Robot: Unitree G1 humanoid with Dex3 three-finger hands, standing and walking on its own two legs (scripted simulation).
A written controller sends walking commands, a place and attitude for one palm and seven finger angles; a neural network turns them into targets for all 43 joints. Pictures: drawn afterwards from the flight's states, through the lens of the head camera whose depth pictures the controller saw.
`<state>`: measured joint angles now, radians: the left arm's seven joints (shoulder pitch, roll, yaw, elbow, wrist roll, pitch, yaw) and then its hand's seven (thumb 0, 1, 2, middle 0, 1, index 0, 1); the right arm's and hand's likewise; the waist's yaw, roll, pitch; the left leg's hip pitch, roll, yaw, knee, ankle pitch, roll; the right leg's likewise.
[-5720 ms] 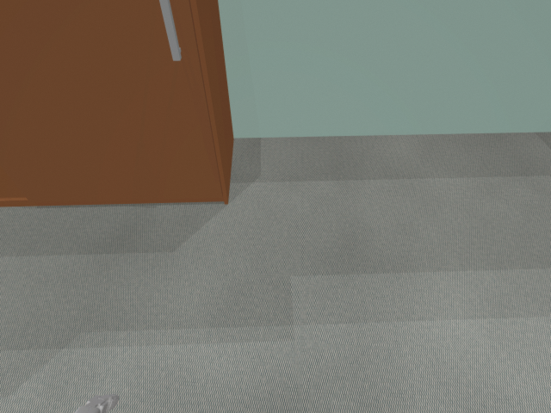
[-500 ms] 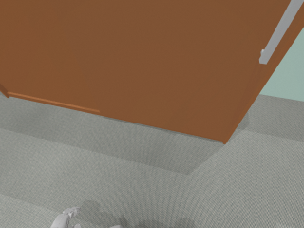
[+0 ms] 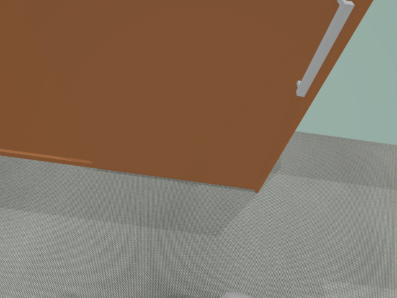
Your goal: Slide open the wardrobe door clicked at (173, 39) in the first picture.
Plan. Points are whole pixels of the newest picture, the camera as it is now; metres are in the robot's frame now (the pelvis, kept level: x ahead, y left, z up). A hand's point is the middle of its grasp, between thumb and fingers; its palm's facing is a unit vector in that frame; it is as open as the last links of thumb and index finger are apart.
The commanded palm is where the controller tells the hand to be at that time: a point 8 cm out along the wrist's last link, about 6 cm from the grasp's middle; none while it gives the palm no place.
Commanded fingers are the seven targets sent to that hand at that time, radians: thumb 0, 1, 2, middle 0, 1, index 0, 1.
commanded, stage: take the last steps up to it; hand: right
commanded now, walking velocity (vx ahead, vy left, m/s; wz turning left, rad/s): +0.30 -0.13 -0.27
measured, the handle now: (318, 51) +0.75 -0.28 +0.13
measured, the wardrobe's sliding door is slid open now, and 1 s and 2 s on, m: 0.00 0.00 0.00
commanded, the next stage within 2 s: come to a stop and stand still in 0.84 s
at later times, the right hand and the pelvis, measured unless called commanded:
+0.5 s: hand out of the picture -0.03 -0.28 -0.18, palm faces +0.17 +0.97 -0.19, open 7.4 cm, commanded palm none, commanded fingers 0.00 -0.90 -0.90 0.20 0.30 0.20 0.30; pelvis +0.06 -0.09 +0.00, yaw -6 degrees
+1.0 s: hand (302, 229) +0.34 -0.28 -0.17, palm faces +0.09 +0.98 -0.17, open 7.3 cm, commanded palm none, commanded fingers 0.00 -0.90 -0.90 0.20 0.30 0.20 0.30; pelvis +0.24 -0.11 -0.01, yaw -6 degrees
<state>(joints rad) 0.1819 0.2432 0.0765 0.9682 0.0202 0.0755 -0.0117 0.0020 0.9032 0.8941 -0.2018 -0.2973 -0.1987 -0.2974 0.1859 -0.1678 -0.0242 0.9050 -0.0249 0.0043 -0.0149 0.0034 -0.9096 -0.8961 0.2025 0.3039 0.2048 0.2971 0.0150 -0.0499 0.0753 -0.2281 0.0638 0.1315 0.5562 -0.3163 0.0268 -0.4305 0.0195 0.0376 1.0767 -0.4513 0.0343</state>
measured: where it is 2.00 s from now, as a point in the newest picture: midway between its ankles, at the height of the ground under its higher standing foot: (214, 297)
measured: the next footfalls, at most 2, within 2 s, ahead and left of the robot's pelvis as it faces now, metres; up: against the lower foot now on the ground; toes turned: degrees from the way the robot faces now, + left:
right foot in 0.36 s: +0.06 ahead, -0.18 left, +0.00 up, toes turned -14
left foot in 0.92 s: +0.36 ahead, -0.03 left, +0.00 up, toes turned +2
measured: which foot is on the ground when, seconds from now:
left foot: down 0.00-0.38, up 0.40-0.90, down 0.92-1.00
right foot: up 0.00-0.34, down 0.36-0.92, up 0.94-1.00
